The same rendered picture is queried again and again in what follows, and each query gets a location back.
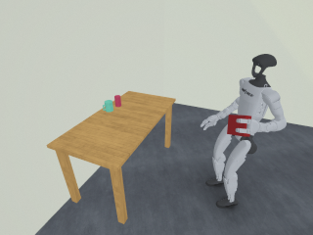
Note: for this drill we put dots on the right robot forearm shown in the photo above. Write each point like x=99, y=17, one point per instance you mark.
x=228, y=110

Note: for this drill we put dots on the left robot hand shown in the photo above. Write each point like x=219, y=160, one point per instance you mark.
x=252, y=126

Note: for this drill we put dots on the robot left upper arm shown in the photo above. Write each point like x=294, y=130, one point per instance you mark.
x=273, y=99

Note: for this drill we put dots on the right robot thigh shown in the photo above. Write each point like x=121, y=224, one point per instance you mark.
x=221, y=144

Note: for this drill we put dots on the robot left shin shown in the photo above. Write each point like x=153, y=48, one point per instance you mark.
x=231, y=186

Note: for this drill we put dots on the table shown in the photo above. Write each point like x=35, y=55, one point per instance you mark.
x=108, y=139

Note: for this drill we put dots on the left robot forearm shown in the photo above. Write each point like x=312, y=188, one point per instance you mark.
x=272, y=125

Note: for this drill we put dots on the sponge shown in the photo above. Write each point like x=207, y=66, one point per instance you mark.
x=233, y=124

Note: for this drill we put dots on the right robot hand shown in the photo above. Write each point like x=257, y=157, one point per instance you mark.
x=210, y=121

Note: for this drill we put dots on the robot right upper arm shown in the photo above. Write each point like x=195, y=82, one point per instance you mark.
x=241, y=82

